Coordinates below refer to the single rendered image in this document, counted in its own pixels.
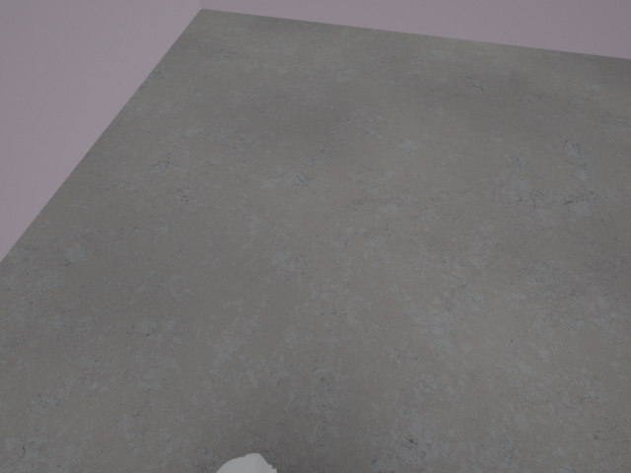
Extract robot left shin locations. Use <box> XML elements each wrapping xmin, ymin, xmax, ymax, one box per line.
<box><xmin>246</xmin><ymin>453</ymin><xmax>269</xmax><ymax>465</ymax></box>

